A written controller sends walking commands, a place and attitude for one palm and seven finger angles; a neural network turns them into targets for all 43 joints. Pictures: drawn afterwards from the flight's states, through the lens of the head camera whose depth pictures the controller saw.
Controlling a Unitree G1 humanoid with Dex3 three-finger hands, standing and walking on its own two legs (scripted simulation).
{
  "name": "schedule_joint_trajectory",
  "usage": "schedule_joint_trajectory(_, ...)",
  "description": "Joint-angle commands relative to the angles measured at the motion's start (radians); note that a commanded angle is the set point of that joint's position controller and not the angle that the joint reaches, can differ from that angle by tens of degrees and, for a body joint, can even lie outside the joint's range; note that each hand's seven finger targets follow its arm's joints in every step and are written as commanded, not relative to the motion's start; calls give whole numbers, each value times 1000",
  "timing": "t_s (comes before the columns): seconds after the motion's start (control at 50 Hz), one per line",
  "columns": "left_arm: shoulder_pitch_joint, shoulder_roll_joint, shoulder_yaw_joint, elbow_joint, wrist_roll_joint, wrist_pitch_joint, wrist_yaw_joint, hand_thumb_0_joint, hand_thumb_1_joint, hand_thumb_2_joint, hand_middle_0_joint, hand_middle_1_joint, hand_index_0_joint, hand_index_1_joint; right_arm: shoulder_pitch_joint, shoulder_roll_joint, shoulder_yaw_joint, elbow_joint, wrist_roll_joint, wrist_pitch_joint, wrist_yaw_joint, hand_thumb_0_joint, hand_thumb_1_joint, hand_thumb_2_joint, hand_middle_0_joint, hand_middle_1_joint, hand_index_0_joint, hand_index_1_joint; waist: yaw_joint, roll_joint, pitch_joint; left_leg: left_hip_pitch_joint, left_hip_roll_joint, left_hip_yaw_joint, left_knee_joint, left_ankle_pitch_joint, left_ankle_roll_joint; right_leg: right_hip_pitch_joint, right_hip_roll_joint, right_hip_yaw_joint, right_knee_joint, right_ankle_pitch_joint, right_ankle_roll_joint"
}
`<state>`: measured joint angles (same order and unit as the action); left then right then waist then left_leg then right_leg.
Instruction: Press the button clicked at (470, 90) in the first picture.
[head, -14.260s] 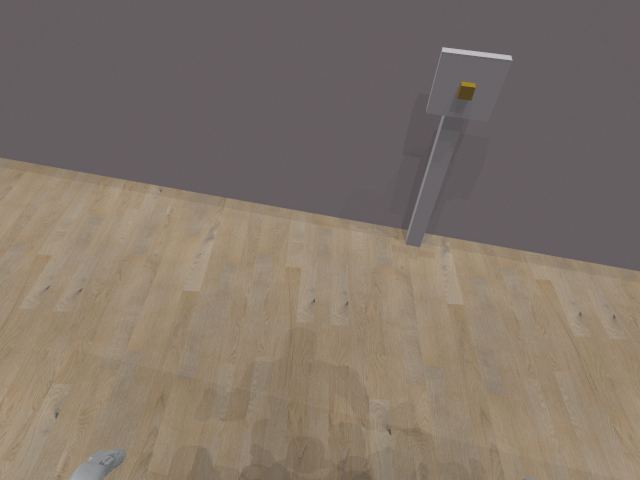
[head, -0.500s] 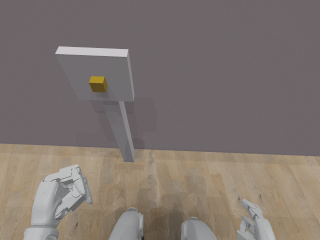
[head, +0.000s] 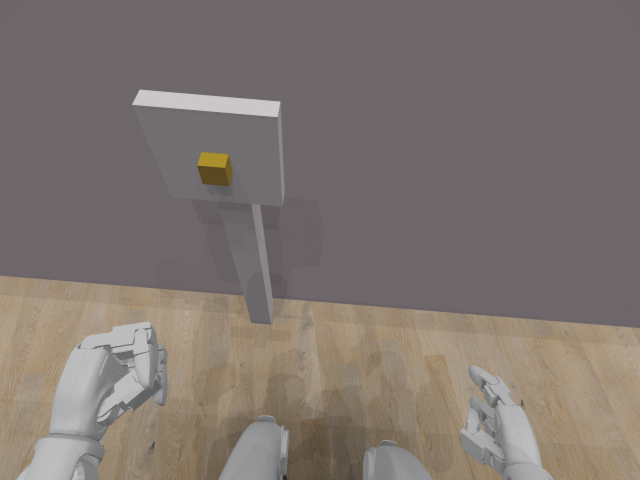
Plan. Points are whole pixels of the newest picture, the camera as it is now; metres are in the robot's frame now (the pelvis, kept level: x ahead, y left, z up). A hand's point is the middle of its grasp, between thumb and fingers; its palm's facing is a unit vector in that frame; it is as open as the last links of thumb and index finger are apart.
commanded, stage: raise the hand and make a fist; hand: left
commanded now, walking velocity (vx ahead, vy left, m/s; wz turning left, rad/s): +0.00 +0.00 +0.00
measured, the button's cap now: (216, 167) +0.51 +0.19 +0.05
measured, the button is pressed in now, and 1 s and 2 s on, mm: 0 0 0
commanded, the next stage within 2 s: aim a knuckle at the button in 0.58 s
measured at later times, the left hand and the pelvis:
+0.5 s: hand (151, 369) +0.23 +0.20 +0.04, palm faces +0.00 -1.00 -0.04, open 3.1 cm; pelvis +0.00 +0.00 +0.00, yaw +0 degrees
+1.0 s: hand (179, 332) +0.27 +0.19 +0.03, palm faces -0.05 -1.00 -0.03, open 3.1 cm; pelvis +0.00 +0.00 -0.01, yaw +0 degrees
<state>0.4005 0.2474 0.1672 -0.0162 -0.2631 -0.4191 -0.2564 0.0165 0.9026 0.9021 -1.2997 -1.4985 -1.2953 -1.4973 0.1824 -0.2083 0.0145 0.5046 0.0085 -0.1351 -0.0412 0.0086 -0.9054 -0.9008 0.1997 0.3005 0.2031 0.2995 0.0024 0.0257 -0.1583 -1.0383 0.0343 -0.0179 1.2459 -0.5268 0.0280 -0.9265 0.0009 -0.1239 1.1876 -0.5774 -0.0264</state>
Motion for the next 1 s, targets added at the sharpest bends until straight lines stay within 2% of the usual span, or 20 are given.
schedule_joint_trajectory(0.0, -26, 111, 89, -192, -34, -56, -17, 0, 900, 900, -1300, -1500, -1300, -1500, -10, -155, -69, -136, 6, -50, -16, 0, -900, -900, 200, 300, 200, 300, -10, 47, -247, 274, -19, -50, -192, 258, -7, 76, 36, 48, -158, 231, -3)
schedule_joint_trajectory(0.02, -30, 119, 99, -165, -37, -51, -22, 0, 900, 900, -1300, -1500, -1300, -1500, -11, -157, -68, -134, 6, -47, -18, 0, -900, -900, 200, 300, 200, 300, -12, 21, -238, 259, -18, -52, -186, 259, -4, 76, 40, 48, -153, 232, -5)
schedule_joint_trajectory(0.08, -46, 129, 111, -186, -43, -53, -32, 0, 900, 900, -1300, -1500, -1300, -1500, -5, -159, -70, -131, 9, -50, -17, 0, -900, -900, 200, 300, 200, 300, -5, 58, -265, 281, -19, -48, -189, 285, -7, 85, 35, 50, -153, 253, -5)
schedule_joint_trajectory(0.12, -44, 138, 126, -161, -51, -49, -37, 0, 900, 900, -1300, -1500, -1300, -1500, -6, -160, -71, -128, 9, -49, -18, 0, -900, -900, 200, 300, 200, 300, -6, 24, -259, 271, -19, -50, -186, 292, -5, 92, 40, 51, -152, 260, -5)
schedule_joint_trajectory(0.14, -52, 140, 125, -183, -51, -55, -40, 0, 900, 900, -1300, -1500, -1300, -1500, -3, -162, -72, -130, 11, -51, -19, 0, -900, -900, 200, 300, 200, 300, -2, 47, -284, 283, -19, -46, -186, 297, -6, 93, 37, 54, -150, 263, -4)
schedule_joint_trajectory(0.2, -48, 122, 113, -155, -60, -50, -48, 0, 900, 900, -1300, -1500, -1300, -1500, -5, -162, -70, -128, 14, -53, -17, 0, -900, -900, 200, 300, 200, 300, -8, 60, -246, 272, -21, -45, -196, 258, -7, 81, 35, 53, -167, 227, -3)
schedule_joint_trajectory(0.22, -48, 125, 116, -144, -63, -49, -50, 0, 900, 900, -1300, -1500, -1300, -1500, -6, -162, -70, -127, 13, -54, -18, 0, -900, -900, 200, 300, 200, 300, -9, 32, -242, 261, -21, -46, -190, 265, -5, 89, 38, 54, -162, 234, -5)
schedule_joint_trajectory(0.26, -41, 135, 122, -155, -58, -54, -50, 0, 900, 900, -1300, -1500, -1300, -1500, -2, -165, -74, -129, 14, -55, -16, 0, -900, -900, 200, 300, 200, 300, -3, 46, -266, 272, -21, -44, -193, 277, -5, 93, 35, 57, -160, 244, -4)
schedule_joint_trajectory(0.4, -48, 135, 126, -161, -61, -68, -36, 0, 900, 900, -1300, -1500, -1300, -1500, -4, -162, -74, -132, 13, -53, -14, 0, -900, -900, 200, 300, 200, 300, -3, 57, -244, 259, -23, -38, -190, 249, -6, 86, 34, 64, -166, 220, -4)
schedule_joint_trajectory(0.42, -45, 142, 132, -136, -60, -65, -36, 0, 900, 900, -1300, -1500, -1300, -1500, -4, -162, -74, -129, 11, -48, -15, 0, -900, -900, 200, 300, 200, 300, -9, 15, -233, 238, -21, -42, -183, 245, -3, 86, 39, 65, -163, 218, -3)
schedule_joint_trajectory(0.48, -52, 131, 118, -157, -61, -73, -41, 0, 900, 900, -1300, -1500, -1300, -1500, -5, -162, -71, -134, 12, -48, -14, 0, -900, -900, 200, 300, 200, 300, -5, 63, -242, 245, -24, -38, -186, 231, -6, 82, 34, 68, -165, 202, -4)
schedule_joint_trajectory(0.52, -53, 141, 126, -141, -62, -71, -43, 0, 900, 900, -1300, -1500, -1300, -1500, -3, -164, -72, -133, 12, -45, -16, 0, -900, -900, 200, 300, 200, 300, -10, 21, -238, 232, -22, -40, -178, 236, -2, 90, 38, 71, -166, 208, -4)
schedule_joint_trajectory(0.66, -57, 143, 121, -174, -61, -72, -50, 0, 900, 900, -1300, -1500, -1300, -1500, -5, -162, -69, -135, 14, -46, -17, 0, -900, -900, 200, 300, 200, 300, -6, 69, -255, 249, -23, -37, -175, 242, -3, 86, 35, 73, -162, 215, -5)
schedule_joint_trajectory(0.68, -95, 127, 98, -183, -60, -74, -49, 0, 900, 900, -1300, -1500, -1300, -1500, -3, -162, -65, -132, 12, -48, -16, 0, -900, -900, 200, 300, 200, 300, -18, 75, -251, 250, -24, -39, -171, 241, -2, 74, 34, 71, -160, 218, -3)
schedule_joint_trajectory(0.72, -150, 146, 111, -135, -56, -72, -41, 0, 900, 900, -1300, -1500, -1300, -1500, 4, -170, -63, -121, 9, -47, -21, 0, -900, -900, 200, 300, 200, 300, -32, 27, -222, 212, -21, -42, -152, 210, 1, 45, 40, 76, -158, 184, -2)
schedule_joint_trajectory(0.76, -199, 115, 76, -127, -50, -76, -42, 0, 900, 900, -1300, -1500, -1300, -1500, 9, -172, -59, -119, 9, -52, -21, 0, -900, -900, 200, 300, 200, 300, -36, 52, -235, 223, -22, -44, -154, 199, -1, 28, 36, 72, -152, 174, -2)
schedule_joint_trajectory(0.88, -316, 139, 74, -99, -32, -42, -34, 0, 900, 900, -1300, -1500, -1300, -1500, 20, -182, -57, -112, 10, -51, -19, 0, -900, -900, 200, 300, 200, 300, -32, 72, -294, 257, -20, -44, -161, 225, -1, 39, 32, 71, -148, 205, -3)
schedule_joint_trajectory(0.94, -322, 159, 102, -72, -23, -24, -10, 0, 900, 900, -1300, -1500, -1300, -1500, 25, -182, -56, -112, 7, -40, -15, 0, -900, -900, 200, 300, 200, 300, -14, 57, -322, 263, -19, -43, -166, 273, -3, 67, 33, 70, -138, 251, -5)
schedule_joint_trajectory(0.96, -315, 129, 78, -58, -21, -17, -4, 0, 900, 900, -1300, -1500, -1300, -1500, 26, -179, -56, -116, 7, -36, -11, 0, -900, -900, 200, 300, 200, 300, -19, 55, -314, 272, -19, -41, -172, 278, -4, 64, 32, 65, -142, 259, -3)
schedule_joint_trajectory(0.98, -335, 138, 90, -41, -20, -12, 6, 0, 900, 900, -1300, -1500, -1300, -1500, 29, -181, -57, -110, 7, -32, -8, 0, -900, -900, 200, 300, 200, 300, -22, 39, -310, 258, -21, -37, -169, 273, -3, 75, 31, 69, -148, 263, 0)
